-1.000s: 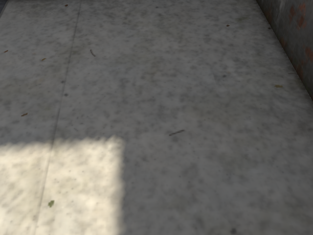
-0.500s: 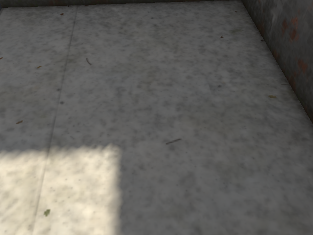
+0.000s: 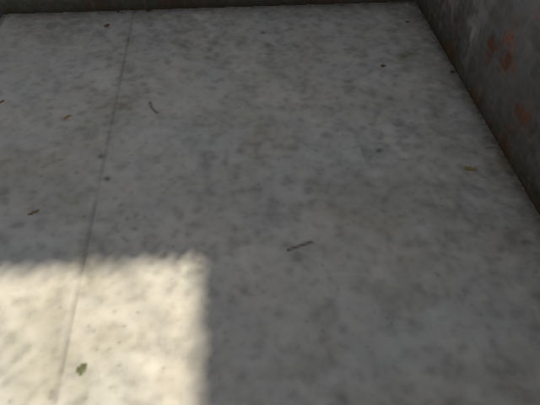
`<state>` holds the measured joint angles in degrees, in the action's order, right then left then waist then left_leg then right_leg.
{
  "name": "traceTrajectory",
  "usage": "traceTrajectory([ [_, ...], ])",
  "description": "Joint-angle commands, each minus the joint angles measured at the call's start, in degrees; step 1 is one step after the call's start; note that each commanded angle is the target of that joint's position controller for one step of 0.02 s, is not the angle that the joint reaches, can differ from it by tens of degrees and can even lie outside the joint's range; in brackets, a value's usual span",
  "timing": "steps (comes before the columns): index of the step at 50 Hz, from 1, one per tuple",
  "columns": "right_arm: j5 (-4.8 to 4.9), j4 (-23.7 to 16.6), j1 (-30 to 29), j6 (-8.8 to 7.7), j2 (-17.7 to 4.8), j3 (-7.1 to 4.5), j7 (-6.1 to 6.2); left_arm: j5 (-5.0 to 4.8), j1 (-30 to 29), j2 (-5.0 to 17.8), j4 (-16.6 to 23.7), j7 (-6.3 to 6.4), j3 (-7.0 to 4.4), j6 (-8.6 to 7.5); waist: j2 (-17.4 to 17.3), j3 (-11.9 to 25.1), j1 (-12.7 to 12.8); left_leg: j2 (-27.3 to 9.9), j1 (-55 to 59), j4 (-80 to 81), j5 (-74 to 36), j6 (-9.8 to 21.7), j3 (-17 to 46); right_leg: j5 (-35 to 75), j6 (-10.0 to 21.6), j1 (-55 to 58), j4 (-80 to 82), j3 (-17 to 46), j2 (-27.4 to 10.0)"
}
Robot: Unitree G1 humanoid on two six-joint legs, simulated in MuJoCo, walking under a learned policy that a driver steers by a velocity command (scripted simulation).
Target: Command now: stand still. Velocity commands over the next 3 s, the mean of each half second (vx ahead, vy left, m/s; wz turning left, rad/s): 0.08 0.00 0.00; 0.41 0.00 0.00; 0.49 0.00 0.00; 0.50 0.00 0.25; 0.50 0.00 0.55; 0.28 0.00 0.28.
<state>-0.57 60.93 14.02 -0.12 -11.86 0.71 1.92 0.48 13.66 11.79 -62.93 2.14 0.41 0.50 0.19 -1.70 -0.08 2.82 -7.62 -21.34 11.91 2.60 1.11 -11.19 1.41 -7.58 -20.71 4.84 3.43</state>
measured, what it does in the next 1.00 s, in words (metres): walks ahead: right foot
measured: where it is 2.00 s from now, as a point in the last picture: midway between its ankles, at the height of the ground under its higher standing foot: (286, 296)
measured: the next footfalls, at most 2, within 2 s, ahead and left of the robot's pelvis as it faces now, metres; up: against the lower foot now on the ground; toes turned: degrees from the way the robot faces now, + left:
right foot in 0.60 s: +0.11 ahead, -0.12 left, +0.00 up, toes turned -2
left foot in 1.08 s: +0.46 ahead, +0.02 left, +0.00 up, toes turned +4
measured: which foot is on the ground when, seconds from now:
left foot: down 0.00-0.60, up 0.62-1.00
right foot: down 0.00-0.36, up 0.38-0.58, down 0.60-1.00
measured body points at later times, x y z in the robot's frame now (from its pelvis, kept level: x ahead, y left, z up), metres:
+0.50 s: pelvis +0.03 -0.01 +0.00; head +0.02 -0.01 +0.45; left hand +0.04 +0.23 -0.16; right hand -0.02 -0.25 -0.16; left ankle -0.01 +0.09 -0.75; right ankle +0.01 -0.10 -0.72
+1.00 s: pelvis +0.24 -0.05 -0.01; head +0.28 -0.05 +0.43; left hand +0.11 +0.16 -0.15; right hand +0.42 -0.26 -0.14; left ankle +0.40 +0.04 -0.71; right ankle +0.07 -0.12 -0.75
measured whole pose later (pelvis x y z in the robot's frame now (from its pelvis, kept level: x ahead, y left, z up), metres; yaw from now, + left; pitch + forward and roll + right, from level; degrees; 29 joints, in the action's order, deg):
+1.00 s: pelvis +0.24 -0.05 -0.01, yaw -1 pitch +2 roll +0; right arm -1.1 52.9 -0.1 -2.0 -11.0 -1.5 -1.8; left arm 1.2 30.4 7.7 -64.8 1.0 0.0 -5.9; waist -1.0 -2.7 3.4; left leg -1.1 -34.8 -37.3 5.2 4.5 -6.4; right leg -19.8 4.1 9.5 -8.8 -1.8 3.8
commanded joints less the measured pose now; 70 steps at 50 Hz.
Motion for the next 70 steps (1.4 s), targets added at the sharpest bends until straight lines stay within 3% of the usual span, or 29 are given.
traceTrajectory([
  [1,-0.01,-0.43,1.88,-0.41,-5.4,-0.83,0.25,-0.01,2.06,5.07,0.13,0.26,-0.64,-0.35,-0.25,-1.19,0.03,-7.1,-0.69,3.87,-4.72,1.41,6.45,5.7,1.77,-2.11,3.0,4.99,-6.34],
  [14,-0.08,2.51,3.74,-0.48,-3.33,-0.52,0.53,0.01,3.65,3.27,-2.53,0.58,-0.18,-0.42,-0.33,-1.68,0.03,-6.91,-0.92,3.71,-5.0,1.44,6.33,5.68,1.57,-2.45,2.44,4.41,-6.4],
  [17,-0.23,2.79,5.13,0.05,-5.64,-1.65,0.37,0.45,4.1,3.58,-2.15,0.44,-0.59,-0.16,-2.76,-1.83,-0.55,-6.03,-1.82,5.03,17.39,3.3,8.3,-11.5,2.72,-5.83,-2.02,1.63,-2.63],
  [20,-0.36,3.79,10.98,0.58,-7.74,-3.15,0.12,1.96,0.67,1.39,0.73,-0.72,-0.41,-0.59,-8.52,-7.11,-3.09,-15.15,-2.01,12.68,38.37,10.24,22.42,-17.3,3.18,-17.83,-15.54,-4.52,-0.04],
  [22,-0.82,3.69,11.53,-0.09,-7.39,-3.69,-0.02,2.1,-1.91,2.04,2.74,-1.27,-0.67,-1.81,-6.93,-9.19,-3.2,-19.89,-3.27,15.98,34.39,13.05,27.17,-14.31,2.72,-21.41,-23.2,-5.4,-3.48],
  [24,-0.98,2.91,10.3,-1.11,-7.63,-4.13,-0.29,1.75,-2.04,2.62,3.85,-2.05,-1.13,-2.94,-4.75,-7.55,-1.92,-19.28,-1.24,15.53,27.02,12.56,24.17,-14.83,2.45,-22.81,-25.01,-5.07,-4.95],
  [26,-0.62,2.22,8.53,-1.81,-7.55,-4.38,-0.43,1.15,-1.63,2.22,4.67,-2.58,-1.38,-3.76,-5.55,-6.53,-0.55,-16.37,-3.6,13.82,21.56,10.72,18.39,-13.35,2.4,-17.44,-19.32,-6.56,-4.56],
  [29,0.09,0.89,5.23,-2.1,-7.22,-4.63,-0.65,0.4,7.45,0.8,1.95,-2.37,-1.84,-4.12,-4.29,-5.15,3.92,-11.2,-15.55,6.82,19.54,8.21,10.64,-4.27,2.62,3.37,-5.65,-10.74,-0.7],
  [30,-0.28,0.24,4.88,-2.5,-5.79,-4.23,-0.79,0.61,12.37,2.13,0.5,-1.93,-2.45,-4.33,-1.19,-3.92,5.58,-8.94,-21.2,0.57,19.14,6.97,8.09,-6.34,2.84,11.81,-2.88,-7.9,-1.74],
  [31,-0.57,-1.38,3.24,-3.11,-2.14,-3.17,-1.26,1.54,19.1,6.22,-0.46,-1.31,-3.47,-4.83,9.9,-1.72,8.17,-3.17,-26.89,-16.77,16.11,4.59,0.45,-19.21,4.51,17.63,6.78,9.66,-14.01],
  [32,-0.79,-3.63,2.66,-3.46,-1.01,-2.93,-1.77,0.98,24.89,11.68,-1.79,-1.29,-4.79,-4.44,17.89,-1.31,8.42,1.58,-36.7,-31.13,20.49,3.59,-4.66,-34.76,10.11,18.7,15.55,31.79,-25.23],
  [33,-2.33,-4.05,0.92,-3.4,-4.97,-3.77,-2.33,0.95,20.27,8.88,-1.04,-1.19,-4.28,-3.97,8.38,-6.05,5.36,-2.93,-37.79,-39.4,17.11,4.18,-1.01,-36.27,11.42,12.33,15.14,31.47,-25.53],
  [34,-2.14,-4.11,-0.06,-3.64,-4.08,-3.66,-3.06,0.88,14.65,7.15,1.21,-1.64,-3.78,-4.38,3.91,-8.25,2.95,-5.05,-37.73,-41.26,11.16,4.15,0.31,-30.77,10.71,8.08,14.85,26.17,-23.01],
  [35,-1.6,-3.59,0.65,-3.94,-2.78,-3.35,-3.49,0.76,11.63,6.21,2.3,-1.91,-3.55,-4.94,2.25,-7.89,1.32,-6.43,-35.58,-40.71,6.5,3.44,0.6,-22.01,9.67,6.38,15.36,20.38,-20.3],
  [39,-1.57,-3.63,-0.14,-3.12,-3.18,-3.84,-4.07,0.38,14.79,3.26,0.96,-1.54,-2.39,-6.51,3.5,-4.34,-0.13,-6.81,-33.78,-39.2,-0.46,1.08,-2.75,7.69,7.91,9.25,13.53,6.45,-14.81],
  [44,-1.08,-8.9,-12.94,-2.41,-1.53,-3.03,-3.98,0.58,18.5,2.58,-0.15,-1.31,-1.54,-6.66,4.33,-6.28,1.63,-5.17,-34.38,-28.32,-5.1,-0.38,-6.72,25.55,8.18,7.72,12.63,0.13,-12.7],
  [48,-0.35,-11.7,-18.62,-2.43,-1.33,-2.34,-3.78,0.66,19.55,3.81,-0.78,-0.8,-1.59,-6.86,5.82,-6.93,2.27,-2.85,-26.35,-15.48,-8.1,1.6,-9.2,33.78,7.92,8.04,12.53,-1.87,-13.44],
  [50,-0.34,-11.56,-15.63,-2.66,-2.86,-2.89,-3.15,0.67,18.06,4.85,-0.76,-0.64,-1.82,-7.05,5.86,-4.9,0.03,-1.01,-20.35,-12.89,-6.67,4.02,-9.52,46.6,7.41,10.59,7.87,-3.07,-14.44],
  [52,-0.23,-8.1,-3.86,-3.35,-5.33,-4.26,-2.27,0.87,16.51,6.25,-0.59,-0.41,-2.34,-6.87,5.96,1.53,-4.99,1.58,-8.89,-11.04,-3.99,6.25,-9.01,57.4,6.49,12.98,-5.9,-4.14,-14.52],
  [53,-0.48,-5.1,5.3,-3.83,-6.49,-5.1,-1.75,0.6,15.34,6.71,-0.29,-0.53,-2.53,-6.6,4.92,5.94,-8.95,0.86,2.19,-6.93,-6.15,7.42,-8.04,52.28,5.83,9.29,-17.23,-5.27,-13.18],
  [54,-1.91,-3.42,13.8,-4.11,-10.55,-6.37,-1.19,0.34,16.19,4.73,0.9,-0.93,-2.03,-6.53,0.35,11.79,-11.04,-10.14,15.25,-5.82,3.76,9.76,4.08,32.69,5.54,-1.39,-33.38,-6.66,-10.52],
  [55,-2.8,-3.74,14.7,-3.87,-14.56,-7.3,-1.53,-1.26,23.73,-2.24,1.4,-1.87,-1.16,-6.18,-12.55,17.81,-6.0,-27.12,28.44,0.5,8.25,19.34,35.39,-17.1,3.4,-21.99,-56.67,-7.51,1.04],
  [56,-0.42,-4.07,9.85,-3.39,-11.99,-7.01,-2.19,0.05,18.07,4.05,1.84,-1.8,-2.73,-5.92,-3.88,14.11,-5.83,-24.46,22.83,7.13,16.73,18.29,39.78,-14.95,4.79,-27.62,-60.36,-0.79,-0.94],
  [57,0.12,-5.28,3.13,-3.6,-8.81,-6.05,-2.27,0.36,11.73,4.7,4.37,-1.98,-3.13,-6.09,-2.96,4.69,-3.46,-23.03,13.58,8.96,16.54,16.03,29.85,-8.7,5.17,-29.75,-57.86,-1.26,-4.18],
  [58,-0.12,-5.48,0.5,-4.25,-5.48,-5.22,-2.5,0.58,8.88,4.08,5.01,-2.1,-3.16,-6.32,0.17,0.87,-2.14,-20.71,6.34,10.87,8.97,14.4,23.89,-5.25,5.2,-27.54,-54.69,-1.57,-5.97],
  [60,-0.32,-3.77,1.34,-5.25,-1.87,-3.96,-2.09,1.74,10.01,1.77,4.66,-2.55,-3.12,-5.07,-0.45,-0.88,1.39,-16.41,-1.82,12.17,-2.04,11.41,14.48,-4.06,4.2,-21.39,-49.71,-1.7,-8.0],
  [62,-0.27,-2.33,4.6,-6.16,-2.16,-3.72,-1.81,1.92,10.08,0.24,4.83,-3.03,-3.06,-3.91,-1.22,-1.12,2.44,-14.88,-3.27,12.74,-8.98,10.86,10.22,-3.96,3.11,-20.43,-46.42,-2.86,-8.31],
  [64,-0.2,-1.61,7.0,-6.5,-3.95,-3.87,-1.68,2.02,6.04,0.72,6.44,-3.35,-3.22,-3.1,-2.03,-2.5,2.48,-13.95,-3.21,13.98,-11.15,10.53,7.17,-1.43,2.13,-23.96,-42.79,-4.3,-9.12],
  [70,-0.03,-0.74,13.59,-6.23,-3.81,-3.16,-1.7,0.94,-10.18,0.99,12.11,-3.9,-2.72,-3.01,-3.05,-4.79,-1.32,-11.09,1.44,14.5,-22.46,7.56,1.56,10.34,0.2,-28.66,-24.38,-8.56,-8.48],
])
Over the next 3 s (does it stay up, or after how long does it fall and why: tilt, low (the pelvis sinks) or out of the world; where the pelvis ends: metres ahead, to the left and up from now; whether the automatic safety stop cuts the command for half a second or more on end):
stays up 1.27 0.09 0.00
